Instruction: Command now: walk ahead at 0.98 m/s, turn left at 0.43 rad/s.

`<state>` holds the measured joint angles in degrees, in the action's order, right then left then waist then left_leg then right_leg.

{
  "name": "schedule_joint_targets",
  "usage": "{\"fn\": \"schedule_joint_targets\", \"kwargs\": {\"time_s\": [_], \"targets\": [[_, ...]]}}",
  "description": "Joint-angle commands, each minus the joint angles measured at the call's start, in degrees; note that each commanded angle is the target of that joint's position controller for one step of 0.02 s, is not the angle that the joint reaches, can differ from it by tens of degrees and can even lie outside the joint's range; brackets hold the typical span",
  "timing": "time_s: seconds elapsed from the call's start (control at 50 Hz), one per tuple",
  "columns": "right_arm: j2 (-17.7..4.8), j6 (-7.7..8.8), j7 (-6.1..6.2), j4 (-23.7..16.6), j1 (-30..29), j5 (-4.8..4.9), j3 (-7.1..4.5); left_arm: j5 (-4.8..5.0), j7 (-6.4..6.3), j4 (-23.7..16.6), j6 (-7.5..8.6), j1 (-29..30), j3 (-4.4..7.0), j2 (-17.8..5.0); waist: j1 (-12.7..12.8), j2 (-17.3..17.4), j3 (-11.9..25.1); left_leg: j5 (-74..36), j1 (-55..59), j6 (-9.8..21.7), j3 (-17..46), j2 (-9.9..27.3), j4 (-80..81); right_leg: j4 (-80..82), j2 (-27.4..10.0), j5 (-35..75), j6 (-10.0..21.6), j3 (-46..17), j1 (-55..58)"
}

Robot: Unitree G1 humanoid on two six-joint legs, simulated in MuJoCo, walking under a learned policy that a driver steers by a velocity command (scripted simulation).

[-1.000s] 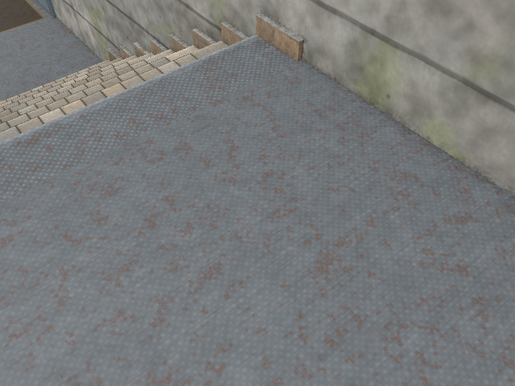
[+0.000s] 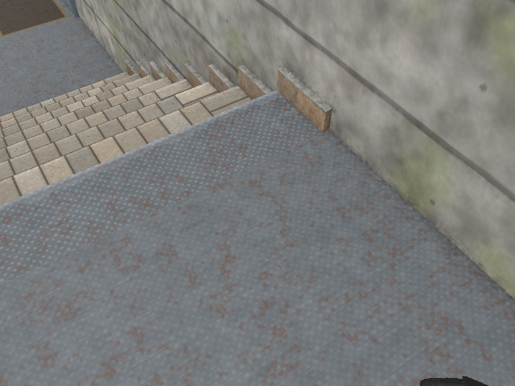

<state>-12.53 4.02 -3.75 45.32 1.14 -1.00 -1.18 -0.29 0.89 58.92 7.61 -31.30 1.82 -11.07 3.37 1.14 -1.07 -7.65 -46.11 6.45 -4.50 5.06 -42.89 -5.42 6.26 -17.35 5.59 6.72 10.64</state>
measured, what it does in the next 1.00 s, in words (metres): walks ahead, turning left: left foot, then right foot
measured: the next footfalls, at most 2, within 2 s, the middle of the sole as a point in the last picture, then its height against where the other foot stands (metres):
left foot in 0.14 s outside the picture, level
right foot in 0.56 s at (291, 275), level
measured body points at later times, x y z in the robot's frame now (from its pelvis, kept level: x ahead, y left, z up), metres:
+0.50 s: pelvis +0.49 +0.04 +0.00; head +0.52 +0.05 +0.45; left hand +0.69 +0.31 -0.05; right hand +0.52 -0.25 -0.12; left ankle +0.29 +0.04 -0.73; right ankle +0.76 -0.06 -0.69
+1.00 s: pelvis +0.79 +0.15 -0.03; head +0.81 +0.19 +0.42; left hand +0.60 +0.38 -0.16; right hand +1.12 +0.14 -0.11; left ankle +0.84 +0.27 -0.73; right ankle +0.79 -0.03 -0.66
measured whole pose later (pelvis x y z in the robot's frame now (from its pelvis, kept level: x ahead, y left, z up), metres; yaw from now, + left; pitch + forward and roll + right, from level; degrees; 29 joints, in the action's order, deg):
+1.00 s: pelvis +0.79 +0.15 -0.03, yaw +51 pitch -1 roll -1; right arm -17.5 -1.4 -1.7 35.6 5.2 -0.9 -3.3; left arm -0.9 -0.4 43.9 0.8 -17.1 2.8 -17.1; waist 1.9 -0.2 -6.1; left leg 9.1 -30.6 9.1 -3.5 -6.4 -40.2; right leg -67.5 -6.6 -34.4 -4.0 7.7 -15.8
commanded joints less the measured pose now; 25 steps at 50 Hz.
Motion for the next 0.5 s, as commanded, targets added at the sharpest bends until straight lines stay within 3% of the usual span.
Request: {"fn": "schedule_joint_targets", "kwargs": {"time_s": [0.02, 0.06, 0.08, 0.1, 0.12, 0.14, 0.16, 0.18, 0.2, 0.22, 0.26, 0.28, 0.32, 0.34, 0.38, 0.44, 0.48, 0.5], "targets": [[-2.38, 0.64, -0.07, -2.91, -4.62, 0.59, 0.38, -0.19, -1.3, -2.58, 1.21, 0.49, 0.55, -7.82, -2.4, -3.39, -7.43, -3.8, 11.46, 2.65, -5.01, -5.58, 7.13, 3.52, -14.77, 55.12, -2.26, 2.51, -7.9], [-4.5, 0.57, 0.43, -1.91, -1.74, 0.24, -0.14, -1.26, -2.99, -2.56, 0.07, 0.2, 1.07, -10.91, -4.6, -6.84, -2.17, 1.85, 16.3, 3.67, -7.51, -10.23, 7.99, -6.32, -16.48, 76.95, -4.05, 4.38, 0.24], [-6.14, 0.45, 0.65, -0.49, 3.9, 0.21, -0.74, -2.01, -3.86, -2.74, -0.84, 1.05, 1.55, -12.52, -7.79, -8.34, 1.43, 5.26, 21.86, 4.37, -7.75, -12.32, 7.99, -15.99, -17.32, 83.94, -4.58, 4.92, 1.86], [-8.54, 0.31, 0.86, 2.49, 14.01, 0.25, -1.79, -2.73, -4.43, -3.49, -1.79, 3.19, 2.08, -13.92, -12.53, -9.4, 6.38, 8.81, 31.08, 5.58, -7.15, -13.79, 7.76, -29.73, -17.97, 87.4, -4.67, 4.87, 0.82], [-10.82, 0.09, 1.35, 6.17, 26.47, 0.21, -3.17, -2.92, -4.53, -4.72, -2.56, 6.91, 2.7, -15.31, -18.48, -9.26, 10.65, 11.1, 43.16, 7.9, -3.71, -12.19, 11.51, -47.31, -18.16, 82.9, -4.07, 4.56, -5.1], [-13.01, -0.69, 2.24, 7.67, 31.84, 0.06, -4.72, -3.11, -3.61, -5.82, -2.12, 10.26, 2.53, -13.46, -19.67, -4.84, 11.32, 20.07, 54.54, 9.75, 3.98, -7.18, 8.78, -68.42, -12.32, 47.2, -2.66, 3.95, -19.97], [-17.94, -1.51, 2.49, 6.64, 26.3, -1.3, -6.07, -1.02, -1.86, -10.82, -0.67, 6.78, 0.62, -4.28, -9.03, 15.6, 12.61, 17.43, 71.41, 20.82, 35.33, 7.16, 11.16, -90.48, -1.97, -11.02, -6.35, -2.24, -51.28], [-16.78, -1.67, 2.43, 6.12, 24.81, -0.42, -6.32, -0.14, -1.74, -14.06, 0.71, 11.65, 0.14, -7.14, -10.79, 7.73, 16.17, 30.45, 73.44, 24.09, 50.24, 10.43, 24.14, -91.89, -3.68, -7.08, -4.79, -12.1, -61.11], [-12.71, -1.42, 2.78, 6.11, 22.74, -0.11, -5.67, -0.77, -1.45, -15.23, 1.68, 16.61, 0.18, -9.42, -9.73, -1.42, 8.53, 33.51, 64.45, 20.19, 46.47, 9.31, 29.3, -84.35, -7.42, -1.16, -3.31, -13.55, -61.08], [-9.99, -1.27, 2.89, 6.52, 20.72, -0.19, -5.1, -1.17, -1.16, -15.63, 2.0, 17.57, 0.12, -9.16, -6.3, -6.18, 3.19, 29.59, 54.07, 17.22, 41.6, 7.32, 31.25, -77.74, -9.37, 0.91, -3.0, -12.74, -57.28], [-8.26, -0.06, 3.61, 6.3, 18.58, 0.24, -4.13, -3.7, -0.73, -16.48, -0.35, 18.04, -0.5, -7.56, -1.54, -7.99, -1.54, 21.86, 39.73, 14.65, 33.49, 2.04, 32.01, -71.87, -11.75, -0.57, -5.33, -12.36, -51.0], [-8.01, 0.62, 3.67, 6.12, 18.26, 0.78, -3.76, -4.34, -0.44, -16.96, -1.63, 18.06, -0.76, -6.93, -0.28, -7.42, -2.81, 20.83, 34.69, 14.15, 30.88, 0.13, 32.47, -68.72, -12.78, -1.54, -6.47, -11.53, -49.38], [-10.38, 1.83, 3.45, 5.19, 18.39, 1.19, -4.09, -4.43, -0.01, -20.5, -2.82, 24.12, -1.44, -6.43, -0.76, -5.48, -5.67, 16.93, 25.41, 13.7, 27.11, -3.05, 35.09, -58.11, -13.41, 1.57, -8.43, -8.36, -46.51], [-10.99, 2.12, 3.44, 4.92, 19.16, 1.06, -4.25, -3.93, 0.23, -22.54, -2.84, 28.44, -1.72, -6.46, -1.82, -4.26, -7.03, 13.45, 22.42, 13.15, 26.21, -4.1, 36.04, -52.01, -13.05, 6.08, -9.13, -6.96, -44.94], [-11.64, 2.3, 3.05, 4.82, 21.56, 1.07, -4.74, -2.72, 0.7, -24.81, -2.67, 34.28, -2.38, -5.77, -4.71, -1.75, -6.99, 4.74, 21.86, 10.21, 24.15, -6.34, 35.24, -40.03, -11.43, 17.7, -8.9, -5.76, -40.03], [-13.22, 2.04, 2.56, 4.95, 25.4, 1.53, -5.51, -1.5, 0.51, -26.51, -2.5, 37.4, -2.37, -6.96, -8.37, 1.39, -3.52, -7.25, 31.64, 7.46, 25.32, -5.17, 32.29, -31.02, -8.3, 24.79, -7.32, -5.41, -36.88], [-13.87, 1.68, 3.12, 4.47, 25.0, 1.48, -5.79, -1.41, 0.06, -27.27, -2.32, 37.03, -2.02, -8.47, -7.82, 2.1, -1.82, -13.41, 37.62, 5.52, 26.05, -4.46, 27.47, -24.51, -6.82, 22.71, -6.44, -6.52, -33.14], [-15.01, 1.67, 3.39, 4.16, 24.51, 1.37, -6.04, -1.4, -0.42, -26.54, -2.19, 33.86, -1.29, -10.33, -6.33, 2.22, 1.02, -21.07, 40.08, 4.17, 26.43, -4.4, 22.22, -22.99, -5.22, 19.92, -5.94, -6.77, -27.98]]}}
Keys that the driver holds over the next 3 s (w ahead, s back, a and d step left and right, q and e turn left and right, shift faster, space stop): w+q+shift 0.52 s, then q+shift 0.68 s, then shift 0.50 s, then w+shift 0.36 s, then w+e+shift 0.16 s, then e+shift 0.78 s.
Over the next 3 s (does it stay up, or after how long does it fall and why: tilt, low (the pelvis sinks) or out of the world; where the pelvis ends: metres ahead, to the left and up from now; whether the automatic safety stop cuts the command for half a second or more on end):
stays up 1.05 0.63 -0.01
